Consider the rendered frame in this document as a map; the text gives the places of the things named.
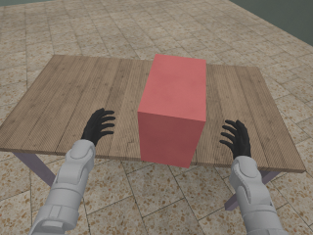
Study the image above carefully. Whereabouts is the carton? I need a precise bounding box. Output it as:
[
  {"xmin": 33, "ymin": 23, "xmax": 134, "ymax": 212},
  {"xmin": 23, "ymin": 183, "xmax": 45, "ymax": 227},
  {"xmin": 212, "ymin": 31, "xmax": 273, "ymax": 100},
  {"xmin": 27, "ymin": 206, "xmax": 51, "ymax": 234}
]
[{"xmin": 137, "ymin": 54, "xmax": 206, "ymax": 168}]

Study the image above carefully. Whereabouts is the left robot hand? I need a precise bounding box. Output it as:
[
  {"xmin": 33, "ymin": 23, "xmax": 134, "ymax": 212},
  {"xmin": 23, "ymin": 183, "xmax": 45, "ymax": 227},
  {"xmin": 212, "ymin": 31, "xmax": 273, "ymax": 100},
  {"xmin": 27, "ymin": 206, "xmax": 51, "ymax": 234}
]
[{"xmin": 80, "ymin": 108, "xmax": 115, "ymax": 147}]

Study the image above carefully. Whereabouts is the table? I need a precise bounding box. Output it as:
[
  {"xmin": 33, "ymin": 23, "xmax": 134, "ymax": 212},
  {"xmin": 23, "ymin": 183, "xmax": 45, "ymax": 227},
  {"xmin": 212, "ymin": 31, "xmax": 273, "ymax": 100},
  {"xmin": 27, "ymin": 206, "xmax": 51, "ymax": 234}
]
[{"xmin": 0, "ymin": 54, "xmax": 307, "ymax": 212}]

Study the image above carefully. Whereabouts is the left robot forearm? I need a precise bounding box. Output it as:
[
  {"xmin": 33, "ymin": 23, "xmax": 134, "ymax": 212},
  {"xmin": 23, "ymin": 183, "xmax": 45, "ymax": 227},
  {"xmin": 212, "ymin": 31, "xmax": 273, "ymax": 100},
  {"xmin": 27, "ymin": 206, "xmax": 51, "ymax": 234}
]
[{"xmin": 27, "ymin": 139, "xmax": 96, "ymax": 235}]

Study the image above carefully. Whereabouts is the right robot forearm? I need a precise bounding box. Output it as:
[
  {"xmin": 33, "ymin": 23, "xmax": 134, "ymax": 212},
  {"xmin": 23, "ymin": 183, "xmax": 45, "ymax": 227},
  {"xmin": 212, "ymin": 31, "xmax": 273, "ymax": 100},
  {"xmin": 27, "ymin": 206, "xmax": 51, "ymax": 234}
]
[{"xmin": 229, "ymin": 156, "xmax": 289, "ymax": 235}]

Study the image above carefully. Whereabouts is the right robot hand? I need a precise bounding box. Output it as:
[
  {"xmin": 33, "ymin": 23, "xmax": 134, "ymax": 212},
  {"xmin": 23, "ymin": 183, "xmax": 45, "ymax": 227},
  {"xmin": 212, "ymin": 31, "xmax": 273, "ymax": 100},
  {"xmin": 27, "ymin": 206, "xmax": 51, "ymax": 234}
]
[{"xmin": 219, "ymin": 119, "xmax": 251, "ymax": 160}]

